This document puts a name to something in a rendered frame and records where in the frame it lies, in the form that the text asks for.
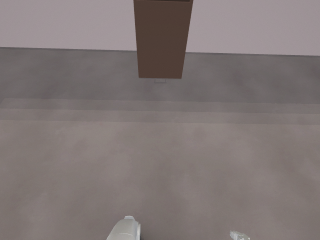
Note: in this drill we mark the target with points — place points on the left robot shin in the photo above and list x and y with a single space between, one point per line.
129 217

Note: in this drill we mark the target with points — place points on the right robot hand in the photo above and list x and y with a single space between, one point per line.
238 236

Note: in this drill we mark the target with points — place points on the cabinet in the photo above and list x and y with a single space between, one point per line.
161 29

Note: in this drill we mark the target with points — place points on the robot left thigh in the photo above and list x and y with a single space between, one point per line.
125 229

